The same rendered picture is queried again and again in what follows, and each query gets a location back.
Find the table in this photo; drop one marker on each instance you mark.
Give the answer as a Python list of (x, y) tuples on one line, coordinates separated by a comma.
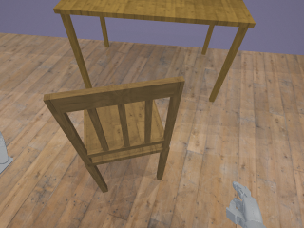
[(228, 13)]

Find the chair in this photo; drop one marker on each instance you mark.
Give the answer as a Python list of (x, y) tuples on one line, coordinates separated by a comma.
[(121, 122)]

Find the right robot hand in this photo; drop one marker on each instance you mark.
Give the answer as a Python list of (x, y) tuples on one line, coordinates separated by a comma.
[(239, 211)]

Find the left robot hand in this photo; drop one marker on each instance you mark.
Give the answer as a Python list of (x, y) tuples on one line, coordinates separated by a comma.
[(5, 160)]

